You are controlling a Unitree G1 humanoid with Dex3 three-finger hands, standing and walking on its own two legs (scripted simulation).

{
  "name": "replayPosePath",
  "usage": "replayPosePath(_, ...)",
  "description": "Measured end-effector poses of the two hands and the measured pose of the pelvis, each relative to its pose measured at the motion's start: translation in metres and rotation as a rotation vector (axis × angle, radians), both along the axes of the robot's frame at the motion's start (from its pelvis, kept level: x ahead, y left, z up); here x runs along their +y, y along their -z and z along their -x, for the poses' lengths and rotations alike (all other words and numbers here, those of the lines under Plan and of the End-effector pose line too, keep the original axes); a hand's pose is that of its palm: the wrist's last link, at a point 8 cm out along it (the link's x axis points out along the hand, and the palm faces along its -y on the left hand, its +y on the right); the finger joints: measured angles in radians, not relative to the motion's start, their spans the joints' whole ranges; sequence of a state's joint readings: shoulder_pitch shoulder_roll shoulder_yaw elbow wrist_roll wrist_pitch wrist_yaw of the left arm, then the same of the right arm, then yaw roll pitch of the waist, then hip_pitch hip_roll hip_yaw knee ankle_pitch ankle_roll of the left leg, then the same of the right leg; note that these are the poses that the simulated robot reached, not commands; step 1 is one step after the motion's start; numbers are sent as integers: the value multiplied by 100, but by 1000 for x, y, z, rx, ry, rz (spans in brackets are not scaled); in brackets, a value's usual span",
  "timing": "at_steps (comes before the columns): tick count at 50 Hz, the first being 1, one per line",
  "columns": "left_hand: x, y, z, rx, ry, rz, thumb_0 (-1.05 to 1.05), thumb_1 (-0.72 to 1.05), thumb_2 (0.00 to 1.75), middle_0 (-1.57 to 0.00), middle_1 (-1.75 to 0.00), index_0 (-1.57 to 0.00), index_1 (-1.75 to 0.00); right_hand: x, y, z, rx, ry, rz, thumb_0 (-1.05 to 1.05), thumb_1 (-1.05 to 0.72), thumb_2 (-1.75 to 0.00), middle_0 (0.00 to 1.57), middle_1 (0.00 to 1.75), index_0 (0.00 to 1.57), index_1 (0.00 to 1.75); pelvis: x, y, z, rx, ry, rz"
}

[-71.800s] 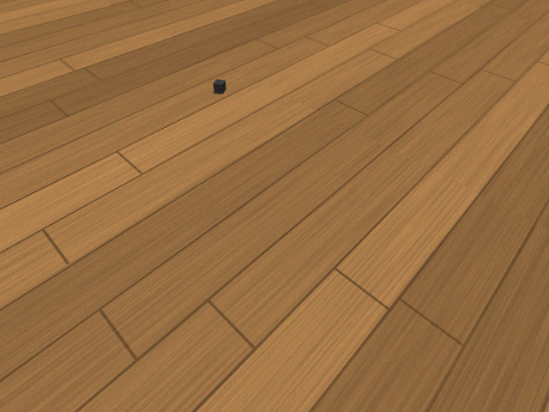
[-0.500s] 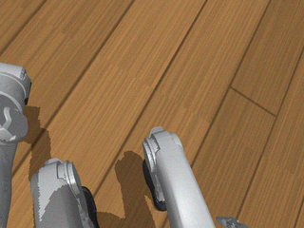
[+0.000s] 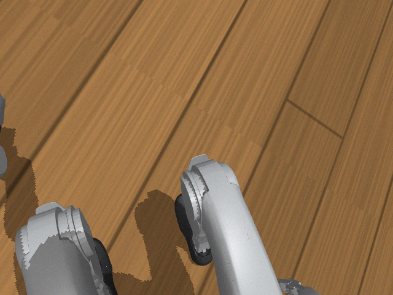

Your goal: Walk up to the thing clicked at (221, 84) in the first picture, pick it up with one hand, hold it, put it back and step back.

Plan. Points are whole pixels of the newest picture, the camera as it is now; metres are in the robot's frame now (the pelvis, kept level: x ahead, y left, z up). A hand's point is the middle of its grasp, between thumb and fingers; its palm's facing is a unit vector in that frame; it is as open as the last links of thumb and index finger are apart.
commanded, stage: crouch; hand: left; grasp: from above
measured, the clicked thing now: out of the picture +0.51 +0.27 -0.20
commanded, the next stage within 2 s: lower in 0.34 s
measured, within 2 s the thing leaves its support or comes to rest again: neither
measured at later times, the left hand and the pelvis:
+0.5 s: hand out of the picture +0.51 +0.26 -0.18, palm faces -0.07 -0.44 -0.89, open 9.6 cm; pelvis +0.00 +0.00 +0.00, yaw -2 degrees
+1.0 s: hand out of the picture +0.50 +0.24 -0.24, palm faces -0.09 -0.45 -0.89, open 9.5 cm; pelvis +0.00 +0.00 +0.00, yaw -3 degrees
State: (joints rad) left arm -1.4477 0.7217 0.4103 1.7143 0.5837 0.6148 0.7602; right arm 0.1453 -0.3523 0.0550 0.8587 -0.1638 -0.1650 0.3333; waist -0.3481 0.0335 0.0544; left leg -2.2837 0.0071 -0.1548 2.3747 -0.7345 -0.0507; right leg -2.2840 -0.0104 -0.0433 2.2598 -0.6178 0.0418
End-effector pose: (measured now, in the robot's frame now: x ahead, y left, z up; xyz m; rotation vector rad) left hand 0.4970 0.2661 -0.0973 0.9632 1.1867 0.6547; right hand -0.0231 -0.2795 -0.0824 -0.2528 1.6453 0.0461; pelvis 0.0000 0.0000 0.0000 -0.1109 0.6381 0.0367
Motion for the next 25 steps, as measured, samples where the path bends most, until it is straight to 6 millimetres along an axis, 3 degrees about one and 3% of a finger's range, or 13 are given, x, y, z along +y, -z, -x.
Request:
replayPosePath(13,-8,5,-7,-6,34,9,1,4,48,-76,-48,-77,-48,12,-19,19,18,18,-4,-1,-93,-90,20,30,20,30,5,0,1,-10,4,32)
replayPosePath(25,-5,22,-7,-8,37,-24,1,2,52,-75,-52,-75,-52,15,-22,35,73,29,-38,-1,-92,-90,20,30,20,30,4,4,4,-12,12,40)
